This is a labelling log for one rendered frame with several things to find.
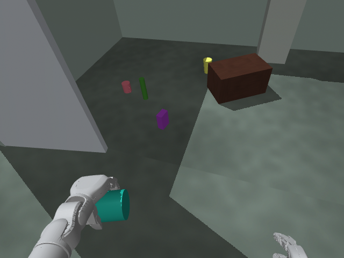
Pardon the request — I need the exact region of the left robot hand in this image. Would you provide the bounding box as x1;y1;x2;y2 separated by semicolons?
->
70;175;120;230

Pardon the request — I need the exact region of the left robot arm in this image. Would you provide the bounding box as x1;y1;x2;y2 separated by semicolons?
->
28;193;94;258

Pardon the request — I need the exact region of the right robot hand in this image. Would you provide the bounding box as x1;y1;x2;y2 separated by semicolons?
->
273;232;308;258

